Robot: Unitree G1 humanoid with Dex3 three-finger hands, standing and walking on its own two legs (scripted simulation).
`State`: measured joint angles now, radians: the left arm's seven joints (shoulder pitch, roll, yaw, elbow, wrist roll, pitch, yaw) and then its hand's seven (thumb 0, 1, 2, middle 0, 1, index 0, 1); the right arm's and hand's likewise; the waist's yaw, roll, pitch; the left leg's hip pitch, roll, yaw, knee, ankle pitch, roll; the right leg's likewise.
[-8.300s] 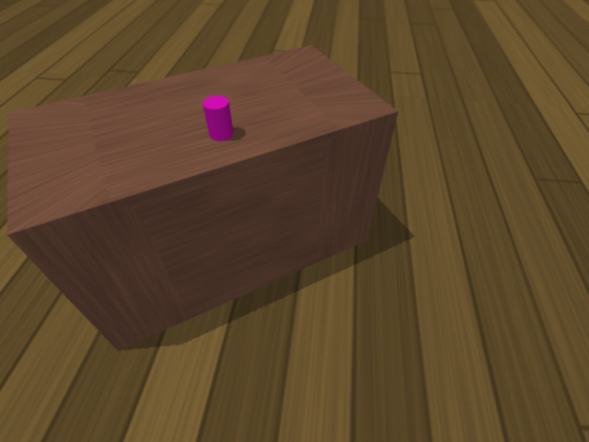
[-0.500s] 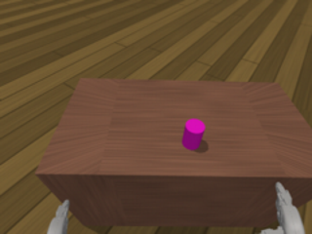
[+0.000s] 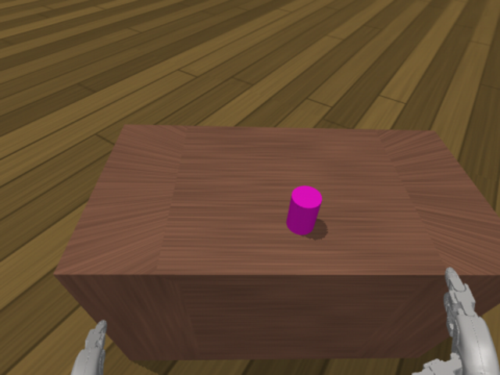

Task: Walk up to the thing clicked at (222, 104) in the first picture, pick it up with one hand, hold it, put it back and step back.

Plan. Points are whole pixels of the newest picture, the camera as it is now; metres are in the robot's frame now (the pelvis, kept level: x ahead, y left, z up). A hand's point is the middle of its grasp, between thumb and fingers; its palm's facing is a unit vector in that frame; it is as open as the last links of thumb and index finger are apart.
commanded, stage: rise first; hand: right
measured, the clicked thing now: (303, 210) +0.50 -0.13 -0.08
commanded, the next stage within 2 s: go down in 0.24 s
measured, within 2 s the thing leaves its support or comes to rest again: neither
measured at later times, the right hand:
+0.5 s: hand (428, 335) +0.18 -0.24 +0.04, palm faces +0.26 +0.91 -0.33, open 17.6 cm
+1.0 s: hand (419, 250) +0.30 -0.27 +0.05, palm faces +0.06 +1.00 -0.06, open 17.7 cm
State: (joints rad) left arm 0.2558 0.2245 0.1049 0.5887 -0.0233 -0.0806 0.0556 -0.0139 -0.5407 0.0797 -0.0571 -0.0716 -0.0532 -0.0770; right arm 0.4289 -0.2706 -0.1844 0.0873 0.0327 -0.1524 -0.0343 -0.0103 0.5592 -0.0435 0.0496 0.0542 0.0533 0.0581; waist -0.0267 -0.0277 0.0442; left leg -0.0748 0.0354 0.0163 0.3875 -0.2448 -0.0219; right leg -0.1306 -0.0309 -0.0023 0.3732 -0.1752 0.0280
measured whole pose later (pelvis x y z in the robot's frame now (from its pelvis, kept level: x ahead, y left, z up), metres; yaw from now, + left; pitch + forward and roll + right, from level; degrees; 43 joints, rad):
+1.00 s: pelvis +0.00 -0.01 -0.01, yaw +1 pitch +2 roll +0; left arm 0.19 0.23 0.06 0.75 -0.03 -0.14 0.12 -0.01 -0.54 0.04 -0.05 -0.04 -0.05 -0.05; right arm -0.10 -0.42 -0.40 0.59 0.28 -0.29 0.42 -0.01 0.61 -0.01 0.05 0.05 0.05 0.05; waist 0.03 0.01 -0.03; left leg -0.27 0.04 0.00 0.51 -0.29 -0.03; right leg -0.32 -0.03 -0.02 0.51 -0.23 0.02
